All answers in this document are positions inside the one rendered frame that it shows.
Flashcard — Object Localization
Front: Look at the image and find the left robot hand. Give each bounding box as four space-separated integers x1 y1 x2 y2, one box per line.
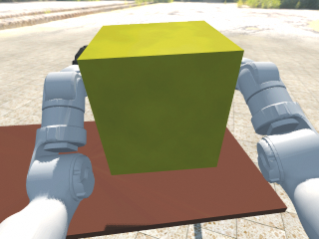
72 45 88 65

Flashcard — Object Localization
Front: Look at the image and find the robot left forearm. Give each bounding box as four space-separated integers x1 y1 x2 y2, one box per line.
26 65 88 197

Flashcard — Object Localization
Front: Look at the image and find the robot left upper arm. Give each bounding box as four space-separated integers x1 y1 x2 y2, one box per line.
0 152 95 239

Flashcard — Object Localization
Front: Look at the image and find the robot right upper arm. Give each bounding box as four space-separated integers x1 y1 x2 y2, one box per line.
256 127 319 239

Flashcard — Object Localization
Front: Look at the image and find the robot right forearm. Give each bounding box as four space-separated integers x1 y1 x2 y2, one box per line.
235 57 319 136

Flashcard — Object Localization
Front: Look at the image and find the carton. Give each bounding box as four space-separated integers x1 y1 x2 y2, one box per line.
77 20 244 175

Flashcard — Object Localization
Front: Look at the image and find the table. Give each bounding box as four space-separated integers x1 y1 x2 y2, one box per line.
0 120 287 239

